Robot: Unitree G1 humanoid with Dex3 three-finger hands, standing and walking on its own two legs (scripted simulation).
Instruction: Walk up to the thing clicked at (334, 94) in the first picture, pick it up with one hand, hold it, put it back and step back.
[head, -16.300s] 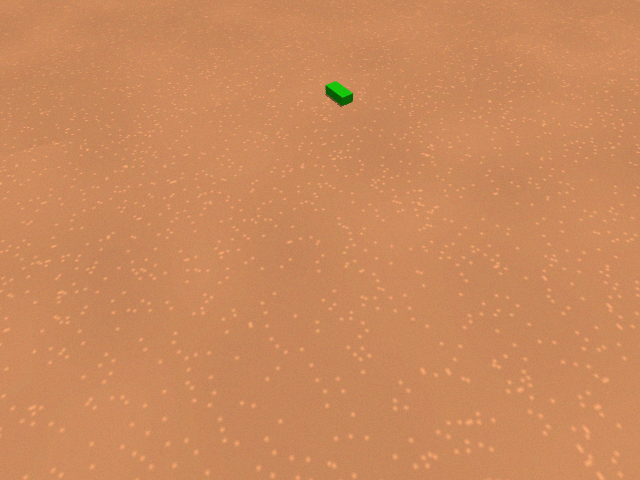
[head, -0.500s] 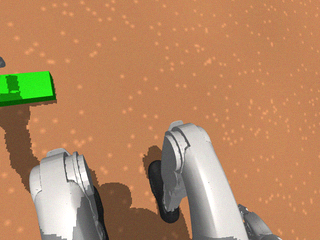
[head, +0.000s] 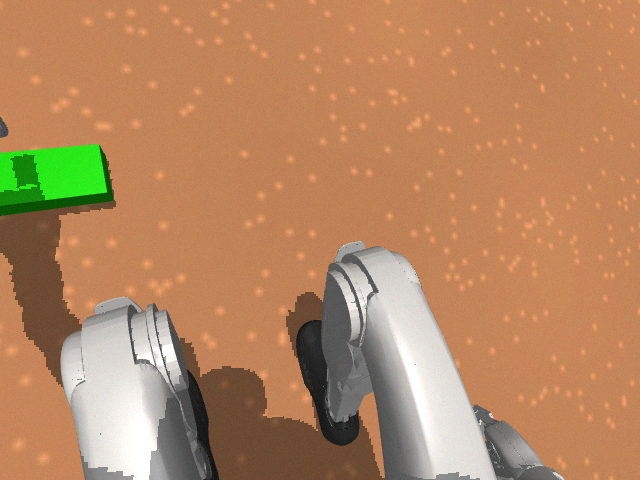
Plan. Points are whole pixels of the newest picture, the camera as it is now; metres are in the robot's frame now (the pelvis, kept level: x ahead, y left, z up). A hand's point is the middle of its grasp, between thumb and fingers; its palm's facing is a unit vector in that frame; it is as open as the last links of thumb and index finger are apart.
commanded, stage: rise first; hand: left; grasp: from above
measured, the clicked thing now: (44, 180) +0.50 +0.28 -0.30
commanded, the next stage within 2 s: approach in 0.24 s
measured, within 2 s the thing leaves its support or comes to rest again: neither
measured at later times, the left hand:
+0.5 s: hand out of the picture +0.46 +0.32 -0.18, palm faces -0.48 -0.04 -0.88, open 14.1 cm
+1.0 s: hand (12, 181) +0.47 +0.28 -0.18, palm faces -0.54 -0.07 -0.84, open 14.0 cm
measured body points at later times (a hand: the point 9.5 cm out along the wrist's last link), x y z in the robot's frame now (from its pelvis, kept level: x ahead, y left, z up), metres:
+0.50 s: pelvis +0.00 +0.00 +0.00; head +0.24 +0.10 +0.37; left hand +0.48 +0.32 -0.13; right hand +0.05 -0.26 -0.09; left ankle +0.07 +0.12 -0.29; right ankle +0.10 -0.11 -0.29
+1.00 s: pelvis +0.00 -0.01 +0.00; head +0.26 +0.05 +0.36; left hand +0.49 +0.29 -0.14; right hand +0.02 -0.27 -0.09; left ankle +0.07 +0.12 -0.29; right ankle +0.10 -0.11 -0.29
